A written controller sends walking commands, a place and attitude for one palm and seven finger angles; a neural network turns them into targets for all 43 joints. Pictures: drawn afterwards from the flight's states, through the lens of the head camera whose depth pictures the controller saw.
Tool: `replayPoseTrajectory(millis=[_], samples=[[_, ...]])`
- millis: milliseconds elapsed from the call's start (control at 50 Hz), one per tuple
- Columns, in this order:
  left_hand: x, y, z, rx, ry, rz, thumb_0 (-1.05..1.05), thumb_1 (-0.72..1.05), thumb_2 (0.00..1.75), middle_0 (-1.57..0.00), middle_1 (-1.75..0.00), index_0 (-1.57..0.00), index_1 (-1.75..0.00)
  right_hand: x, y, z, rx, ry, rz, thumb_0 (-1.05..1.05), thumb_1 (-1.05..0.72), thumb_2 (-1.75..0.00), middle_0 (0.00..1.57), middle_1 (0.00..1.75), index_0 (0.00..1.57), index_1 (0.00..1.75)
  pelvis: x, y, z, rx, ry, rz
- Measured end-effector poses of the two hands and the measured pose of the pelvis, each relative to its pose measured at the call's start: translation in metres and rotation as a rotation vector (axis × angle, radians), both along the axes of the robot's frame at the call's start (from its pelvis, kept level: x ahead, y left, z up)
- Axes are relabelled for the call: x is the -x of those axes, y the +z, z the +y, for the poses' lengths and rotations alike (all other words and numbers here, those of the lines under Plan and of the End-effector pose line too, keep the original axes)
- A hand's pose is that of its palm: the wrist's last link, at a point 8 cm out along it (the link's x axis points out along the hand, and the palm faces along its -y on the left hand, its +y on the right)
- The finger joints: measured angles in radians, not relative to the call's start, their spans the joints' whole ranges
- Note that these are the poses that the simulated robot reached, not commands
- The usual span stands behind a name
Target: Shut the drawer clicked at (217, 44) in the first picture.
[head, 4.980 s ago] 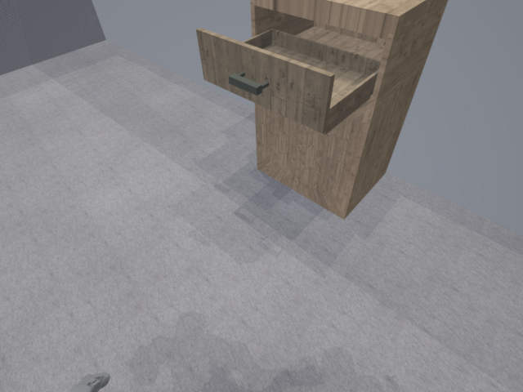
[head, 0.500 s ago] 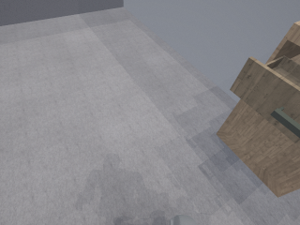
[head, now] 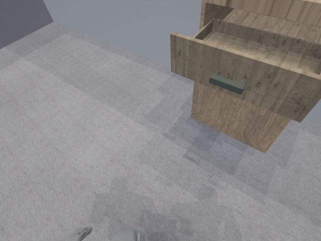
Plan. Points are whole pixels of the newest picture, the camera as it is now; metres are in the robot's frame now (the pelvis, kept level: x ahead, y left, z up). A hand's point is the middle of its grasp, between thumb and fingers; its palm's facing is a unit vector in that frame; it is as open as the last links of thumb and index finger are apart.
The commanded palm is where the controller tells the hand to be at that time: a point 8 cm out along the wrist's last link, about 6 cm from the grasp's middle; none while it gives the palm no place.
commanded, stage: turn to face it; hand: left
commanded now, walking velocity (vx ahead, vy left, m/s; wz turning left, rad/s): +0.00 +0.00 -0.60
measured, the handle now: (228, 80) +0.63 -0.22 -0.01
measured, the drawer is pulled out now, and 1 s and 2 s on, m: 0.30 0.30 0.30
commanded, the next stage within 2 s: take the last steps up to it in 0.86 s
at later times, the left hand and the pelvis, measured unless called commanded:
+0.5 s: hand out of the picture +0.08 +0.24 -0.17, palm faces -0.24 -0.94 -0.23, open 7.4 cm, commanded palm none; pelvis -0.02 +0.05 +0.00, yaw -19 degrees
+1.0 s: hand out of the picture +0.11 +0.12 -0.15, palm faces -0.48 -0.84 -0.24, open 7.4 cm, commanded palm none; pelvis -0.07 +0.00 +0.00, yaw -30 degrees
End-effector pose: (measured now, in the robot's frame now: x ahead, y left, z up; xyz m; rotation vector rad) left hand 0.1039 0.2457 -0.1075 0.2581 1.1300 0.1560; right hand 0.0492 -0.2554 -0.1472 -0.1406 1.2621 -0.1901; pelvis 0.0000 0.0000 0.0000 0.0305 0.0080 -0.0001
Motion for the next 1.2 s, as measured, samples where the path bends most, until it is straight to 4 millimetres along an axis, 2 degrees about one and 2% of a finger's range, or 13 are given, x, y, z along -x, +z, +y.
replayPoseTrajectory(millis=[80, 180, 280, 400, 500, 580, 720, 760, 820, 920, 1000, 1080, 1200], samples=[[0.01, -0.005, 0.001, 0.01, -0.015, 0.031, 0.0, 0.9, 0.9, -0.2, -0.3, -0.21, -0.3, -0.016, 0.005, 0.006, 0.001, -0.011, -0.063, 0.01, -0.91, -0.89, 0.2, 0.3, 0.2, 0.3, 0.004, 0.0, 0.004, 0.002, -0.049, 0.003], [0.027, -0.017, 0.016, 0.021, -0.021, 0.089, 0.0, 0.9, 0.9, -0.21, -0.3, -0.21, -0.3, -0.031, 0.015, 0.017, 0.022, -0.029, -0.137, 0.01, -0.91, -0.89, 0.2, 0.3, 0.2, 0.3, 0.009, -0.002, 0.017, 0.012, -0.111, 0.011], [0.036, -0.037, 0.04, 0.039, -0.039, 0.142, 0.01, 0.9, 0.9, -0.2, -0.3, -0.21, -0.3, -0.027, 0.025, 0.032, 0.074, -0.061, -0.2, 0.01, -0.91, -0.89, 0.2, 0.3, 0.2, 0.3, 0.015, -0.01, 0.037, 0.026, -0.171, 0.016], [0.029, -0.037, 0.053, 0.045, -0.118, 0.172, 0.01, 0.91, 0.9, -0.2, -0.3, -0.2, -0.3, 0.014, 0.037, 0.043, 0.097, -0.126, -0.167, 0.01, -0.9, -0.89, 0.2, 0.3, 0.2, 0.3, 0.02, -0.003, 0.046, 0.041, -0.263, -0.008], [0.014, -0.032, 0.046, 0.034, -0.191, 0.179, 0.01, 0.91, 0.9, -0.2, -0.3, -0.2, -0.3, 0.057, 0.033, 0.045, 0.085, -0.221, -0.129, 0.01, -0.9, -0.89, 0.2, 0.3, 0.2, 0.3, 0.024, 0.0, 0.046, 0.051, -0.332, -0.015], [-0.006, -0.027, 0.024, 0.02, -0.275, 0.16, 0.01, 0.91, 0.9, -0.2, -0.3, -0.2, -0.3, 0.101, 0.02, 0.043, 0.056, -0.309, -0.077, 0.01, -0.9, -0.89, 0.2, 0.3, 0.21, 0.3, 0.031, -0.003, 0.039, 0.048, -0.386, -0.016], [-0.042, -0.019, -0.041, -0.018, -0.436, 0.03, 0.01, 0.91, 0.9, -0.2, -0.3, -0.2, -0.3, 0.186, -0.018, 0.027, -0.008, -0.459, 0.044, 0.01, -0.9, -0.89, 0.2, 0.3, 0.2, 0.3, 0.049, -0.018, 0.012, 0.032, -0.458, -0.012], [-0.044, -0.012, -0.055, -0.019, -0.457, 0.003, 0.0, 0.91, 0.9, -0.2, -0.3, -0.2, -0.3, 0.203, -0.019, 0.025, -0.016, -0.483, 0.084, 0.01, -0.91, -0.89, 0.2, 0.3, 0.2, 0.3, 0.053, -0.015, 0.009, 0.031, -0.462, -0.013], [-0.041, -0.003, -0.069, -0.014, -0.474, -0.01, 0.0, 0.91, 0.9, -0.2, -0.3, -0.2, -0.3, 0.216, -0.013, 0.023, -0.025, -0.505, 0.102, 0.01, -0.91, -0.89, 0.2, 0.3, 0.2, 0.3, 0.058, -0.007, 0.004, 0.018, -0.479, -0.013], [-0.032, -0.003, -0.083, 0.01, -0.504, 0.004, 0.0, 0.91, 0.9, -0.2, -0.3, -0.2, -0.3, 0.225, -0.003, 0.024, -0.023, -0.535, 0.077, 0.01, -0.91, -0.9, 0.19, 0.3, 0.2, 0.3, 0.065, 0.0, 0.0, 0.011, -0.509, -0.012], [-0.021, -0.01, -0.084, 0.037, -0.511, 0.026, 0.0, 0.91, 0.9, -0.2, -0.3, -0.2, -0.3, 0.225, 0.001, 0.029, -0.011, -0.547, 0.061, 0.01, -0.91, -0.9, 0.19, 0.3, 0.2, 0.3, 0.068, 0.0, 0.003, 0.021, -0.53, -0.013], [-0.008, -0.021, -0.073, 0.065, -0.498, 0.058, 0.0, 0.9, 0.9, -0.2, -0.3, -0.21, -0.3, 0.217, 0.007, 0.037, 0.004, -0.538, 0.035, 0.01, -0.91, -0.9, 0.19, 0.3, 0.2, 0.3, 0.067, -0.001, 0.011, 0.038, -0.544, -0.012], [0.007, -0.045, -0.038, 0.093, -0.464, 0.147, 0.0, 0.9, 0.9, -0.2, -0.3, -0.2, -0.3, 0.203, 0.015, 0.061, 0.051, -0.539, -0.025, 0.01, -0.91, -0.89, 0.2, 0.3, 0.2, 0.3, 0.054, -0.007, 0.029, 0.061, -0.568, -0.008]])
